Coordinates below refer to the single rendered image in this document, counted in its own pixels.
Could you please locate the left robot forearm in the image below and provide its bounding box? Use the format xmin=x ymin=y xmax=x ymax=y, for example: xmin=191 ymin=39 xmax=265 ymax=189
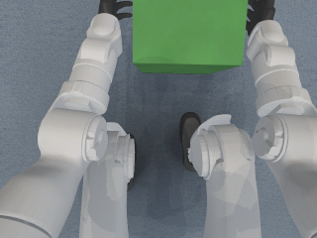
xmin=38 ymin=13 xmax=123 ymax=148

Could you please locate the robot left upper arm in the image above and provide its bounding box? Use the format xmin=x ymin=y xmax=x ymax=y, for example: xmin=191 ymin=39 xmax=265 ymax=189
xmin=0 ymin=107 xmax=108 ymax=238

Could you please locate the right robot forearm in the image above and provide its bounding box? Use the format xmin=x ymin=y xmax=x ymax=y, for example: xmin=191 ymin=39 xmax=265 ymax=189
xmin=246 ymin=20 xmax=317 ymax=118

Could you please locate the carton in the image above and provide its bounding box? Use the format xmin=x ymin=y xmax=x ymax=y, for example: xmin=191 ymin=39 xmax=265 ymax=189
xmin=133 ymin=0 xmax=249 ymax=74

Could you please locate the robot right hand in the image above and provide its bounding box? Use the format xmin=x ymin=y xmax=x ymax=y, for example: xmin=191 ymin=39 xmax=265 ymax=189
xmin=246 ymin=0 xmax=275 ymax=36

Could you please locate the robot left thigh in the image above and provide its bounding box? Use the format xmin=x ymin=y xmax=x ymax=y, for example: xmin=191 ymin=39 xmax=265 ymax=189
xmin=78 ymin=131 xmax=135 ymax=238

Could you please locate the robot right thigh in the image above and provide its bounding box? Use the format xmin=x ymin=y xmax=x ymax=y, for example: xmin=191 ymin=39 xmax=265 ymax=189
xmin=193 ymin=124 xmax=262 ymax=238

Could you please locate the robot left hand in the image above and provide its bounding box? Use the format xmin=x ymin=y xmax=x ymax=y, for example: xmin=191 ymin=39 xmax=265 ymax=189
xmin=98 ymin=0 xmax=133 ymax=21

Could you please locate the robot thigh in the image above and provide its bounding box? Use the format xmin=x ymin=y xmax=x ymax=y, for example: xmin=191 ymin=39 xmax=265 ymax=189
xmin=78 ymin=131 xmax=135 ymax=238
xmin=193 ymin=124 xmax=262 ymax=238

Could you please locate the robot right upper arm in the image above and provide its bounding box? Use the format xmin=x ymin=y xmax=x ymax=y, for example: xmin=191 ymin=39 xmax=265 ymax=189
xmin=251 ymin=113 xmax=317 ymax=238

